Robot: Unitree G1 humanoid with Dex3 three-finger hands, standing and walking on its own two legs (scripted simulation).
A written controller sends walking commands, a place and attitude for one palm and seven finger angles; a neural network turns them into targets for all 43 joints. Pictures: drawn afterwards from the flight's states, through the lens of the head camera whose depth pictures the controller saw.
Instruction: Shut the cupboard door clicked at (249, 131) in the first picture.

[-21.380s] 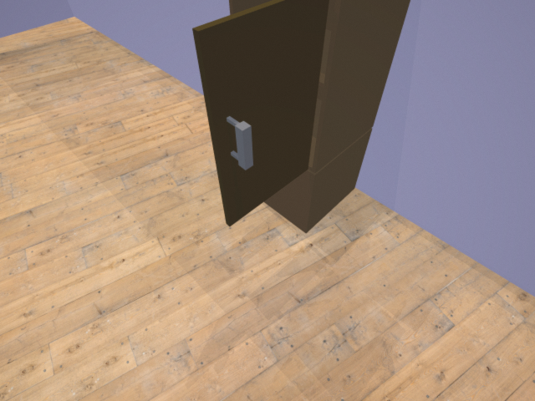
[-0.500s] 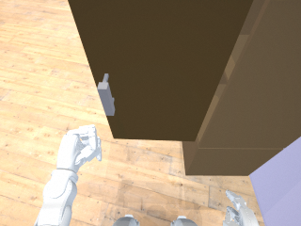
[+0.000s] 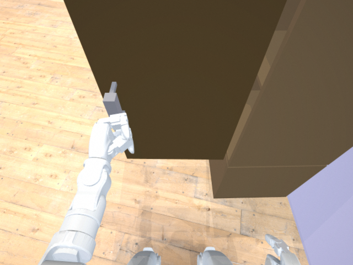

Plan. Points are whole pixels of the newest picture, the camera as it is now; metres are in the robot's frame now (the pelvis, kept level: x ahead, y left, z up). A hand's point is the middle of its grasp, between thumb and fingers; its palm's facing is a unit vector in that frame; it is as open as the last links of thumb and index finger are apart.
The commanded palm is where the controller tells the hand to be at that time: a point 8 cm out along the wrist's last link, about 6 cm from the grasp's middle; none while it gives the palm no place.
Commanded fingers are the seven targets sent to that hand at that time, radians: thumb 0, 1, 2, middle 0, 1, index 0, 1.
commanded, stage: bring the fist close to the handle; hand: left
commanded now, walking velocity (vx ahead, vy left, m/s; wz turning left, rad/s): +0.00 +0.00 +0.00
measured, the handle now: (117, 107) +0.48 +0.16 +0.06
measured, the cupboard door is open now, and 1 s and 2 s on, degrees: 88 82 66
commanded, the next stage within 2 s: push the door shut along its arc in 0.38 s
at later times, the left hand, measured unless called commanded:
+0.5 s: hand (129, 141) +0.38 +0.12 +0.06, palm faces -0.01 -1.00 -0.02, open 3.1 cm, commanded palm +0.36 +0.17 +0.06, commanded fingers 0.00 0.90 0.90 -1.30 -1.50 -1.30 -1.50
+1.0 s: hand (128, 121) +0.43 +0.12 +0.06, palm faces -0.12 -0.99 -0.03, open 3.1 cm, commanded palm +0.43 +0.16 +0.06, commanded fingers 0.00 0.90 0.90 -1.30 -1.50 -1.30 -1.50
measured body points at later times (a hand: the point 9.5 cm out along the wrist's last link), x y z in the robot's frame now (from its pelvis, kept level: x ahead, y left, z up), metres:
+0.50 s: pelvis +0.00 -0.01 +0.00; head +0.07 -0.02 +0.45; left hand +0.37 +0.17 +0.06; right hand +0.12 -0.26 -0.11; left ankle +0.01 +0.10 -0.67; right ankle +0.02 -0.10 -0.67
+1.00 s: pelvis -0.02 +0.00 -0.01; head +0.07 +0.00 +0.43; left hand +0.43 +0.18 +0.07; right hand +0.06 -0.26 -0.13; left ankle +0.01 +0.10 -0.67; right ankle +0.02 -0.10 -0.67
